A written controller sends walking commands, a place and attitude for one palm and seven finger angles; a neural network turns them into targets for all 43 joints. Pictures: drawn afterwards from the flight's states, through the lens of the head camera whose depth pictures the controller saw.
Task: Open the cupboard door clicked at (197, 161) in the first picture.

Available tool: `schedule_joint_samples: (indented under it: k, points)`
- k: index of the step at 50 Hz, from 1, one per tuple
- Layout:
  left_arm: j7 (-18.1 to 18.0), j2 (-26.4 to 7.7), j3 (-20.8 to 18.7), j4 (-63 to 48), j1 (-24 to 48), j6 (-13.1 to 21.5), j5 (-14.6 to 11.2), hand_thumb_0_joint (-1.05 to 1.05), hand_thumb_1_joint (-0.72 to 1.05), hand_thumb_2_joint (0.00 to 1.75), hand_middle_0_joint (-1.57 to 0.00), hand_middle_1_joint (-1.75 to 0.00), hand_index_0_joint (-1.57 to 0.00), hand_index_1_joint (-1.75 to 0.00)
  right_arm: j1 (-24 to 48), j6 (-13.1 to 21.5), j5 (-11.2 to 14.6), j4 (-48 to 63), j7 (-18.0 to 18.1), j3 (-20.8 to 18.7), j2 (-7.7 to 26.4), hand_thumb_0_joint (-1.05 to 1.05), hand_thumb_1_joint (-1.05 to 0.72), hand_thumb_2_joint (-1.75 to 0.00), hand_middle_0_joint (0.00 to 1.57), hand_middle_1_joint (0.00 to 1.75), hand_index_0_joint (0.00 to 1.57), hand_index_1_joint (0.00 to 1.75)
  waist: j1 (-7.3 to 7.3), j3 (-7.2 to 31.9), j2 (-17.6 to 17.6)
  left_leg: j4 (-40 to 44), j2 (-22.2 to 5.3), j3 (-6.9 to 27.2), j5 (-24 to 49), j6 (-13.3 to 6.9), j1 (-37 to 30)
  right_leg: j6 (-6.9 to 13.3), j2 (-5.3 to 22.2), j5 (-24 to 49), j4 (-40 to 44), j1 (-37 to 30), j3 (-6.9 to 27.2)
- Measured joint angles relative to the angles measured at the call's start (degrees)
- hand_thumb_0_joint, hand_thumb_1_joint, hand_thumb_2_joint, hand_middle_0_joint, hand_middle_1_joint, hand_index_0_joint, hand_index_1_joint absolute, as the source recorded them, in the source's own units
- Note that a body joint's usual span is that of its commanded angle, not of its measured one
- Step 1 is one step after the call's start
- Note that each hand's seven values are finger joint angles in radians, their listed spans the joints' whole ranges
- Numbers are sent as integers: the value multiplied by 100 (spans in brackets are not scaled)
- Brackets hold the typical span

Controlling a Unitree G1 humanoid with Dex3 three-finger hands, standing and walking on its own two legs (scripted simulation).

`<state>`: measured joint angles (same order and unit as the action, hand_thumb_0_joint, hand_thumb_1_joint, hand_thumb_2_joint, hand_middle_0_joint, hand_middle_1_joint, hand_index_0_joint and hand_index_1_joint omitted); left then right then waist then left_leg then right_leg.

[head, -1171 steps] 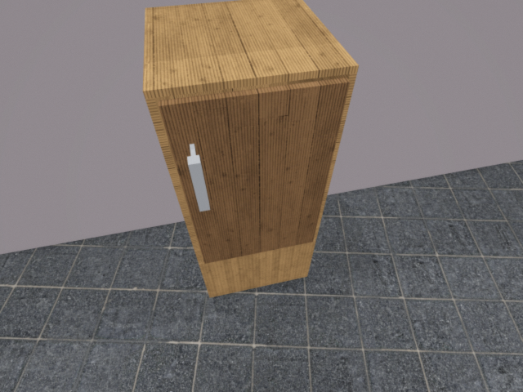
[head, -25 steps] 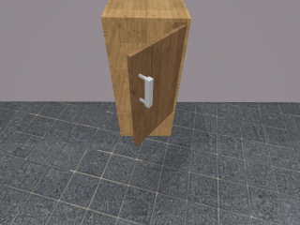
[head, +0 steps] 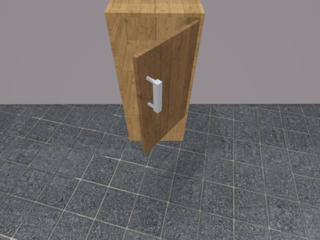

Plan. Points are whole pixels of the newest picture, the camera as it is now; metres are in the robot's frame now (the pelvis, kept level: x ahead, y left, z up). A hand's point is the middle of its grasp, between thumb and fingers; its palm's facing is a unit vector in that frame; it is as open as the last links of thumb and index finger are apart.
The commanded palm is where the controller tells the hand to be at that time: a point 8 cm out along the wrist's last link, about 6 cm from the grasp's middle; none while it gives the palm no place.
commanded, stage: look to check the result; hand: left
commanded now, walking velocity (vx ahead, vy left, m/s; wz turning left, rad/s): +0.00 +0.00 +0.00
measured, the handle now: (153, 94) +0.62 +0.06 -0.03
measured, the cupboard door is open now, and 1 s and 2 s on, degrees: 49 49 49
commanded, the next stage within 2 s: walk to a spot facing it in 0.20 s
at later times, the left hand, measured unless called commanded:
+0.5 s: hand out of the picture +0.01 +0.15 -0.18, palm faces +0.02 -0.99 -0.17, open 7.3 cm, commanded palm none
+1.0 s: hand out of the picture +0.11 +0.15 -0.16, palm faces -0.22 -0.93 -0.29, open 7.3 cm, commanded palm none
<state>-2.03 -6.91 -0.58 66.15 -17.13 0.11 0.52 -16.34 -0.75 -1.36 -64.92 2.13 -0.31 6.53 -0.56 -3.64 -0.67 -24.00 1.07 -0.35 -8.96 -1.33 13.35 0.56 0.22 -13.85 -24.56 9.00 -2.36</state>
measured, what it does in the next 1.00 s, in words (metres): lifts its left foot, turning right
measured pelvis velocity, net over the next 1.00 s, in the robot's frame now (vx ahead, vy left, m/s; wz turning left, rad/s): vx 0.01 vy -0.04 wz -0.32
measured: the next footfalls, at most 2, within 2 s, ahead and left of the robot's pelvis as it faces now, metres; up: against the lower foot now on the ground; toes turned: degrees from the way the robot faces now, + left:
left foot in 1.26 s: +0.13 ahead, +0.10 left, +0.00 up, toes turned -29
right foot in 1.52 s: -0.01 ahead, -0.16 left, +0.00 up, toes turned -40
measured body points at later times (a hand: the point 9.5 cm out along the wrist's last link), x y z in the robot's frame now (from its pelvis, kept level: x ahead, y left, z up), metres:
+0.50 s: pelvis +0.01 -0.01 +0.00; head +0.04 -0.01 +0.45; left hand +0.01 +0.20 -0.16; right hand +0.00 -0.23 -0.17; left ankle +0.05 +0.10 -0.74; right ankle +0.00 -0.11 -0.74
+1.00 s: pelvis +0.01 -0.04 +0.00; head +0.05 -0.08 +0.44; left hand +0.12 +0.20 -0.14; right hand +0.05 -0.31 -0.15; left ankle +0.04 +0.12 -0.67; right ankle -0.01 -0.11 -0.74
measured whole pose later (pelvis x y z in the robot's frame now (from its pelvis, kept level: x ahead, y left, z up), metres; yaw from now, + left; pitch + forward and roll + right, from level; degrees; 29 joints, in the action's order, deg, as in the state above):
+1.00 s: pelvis +0.01 -0.04 +0.00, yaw -18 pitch +0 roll +2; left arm -1.1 -10.9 -4.5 54.9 -13.3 -1.3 1.2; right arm -4.7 -3.4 -1.0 -52.8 2.2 -4.2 12.6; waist 1.7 -6.3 -0.6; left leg -60.4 -1.5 0.2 -24.5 3.2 26.5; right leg 4.6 -4.5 -14.8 -29.4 14.2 5.8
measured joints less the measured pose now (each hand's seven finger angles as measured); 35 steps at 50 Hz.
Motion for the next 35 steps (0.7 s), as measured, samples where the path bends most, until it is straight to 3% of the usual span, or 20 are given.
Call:
schedule_joint_samples:
  k: [20, 33, 35]
  points:
    - [4, 35, -18, -47, 118, 23, -14, 0, 91, 90, -20, -30, -20, -30, 74, 20, 3, -81, 39, 7, 18, 0, -91, -90, 20, 30, 20, 30, 19, 6, 28, -3, -88, -21, -142, 86, -160, 78, -88, -96, 58, -165, 31]
    - [175, -233, -374, -502, 238, -282, 64, 1, 91, 90, -20, -30, -20, -30, 322, -113, -12, 509, 86, -284, 230, 0, -91, -90, 20, 30, 20, 30, 80, -166, 87, -798, -401, -608, -635, 133, 289, 140, -350, -409, -923, 617, 606]
    - [205, -315, -412, -614, 319, -305, 73, 1, 91, 90, -20, -30, -20, -30, 365, -103, -26, 623, 82, -310, 294, 0, -91, -90, 20, 30, 20, 30, 128, -203, 103, -887, -437, -751, -692, 146, 311, 126, -280, -651, -1363, 825, 488]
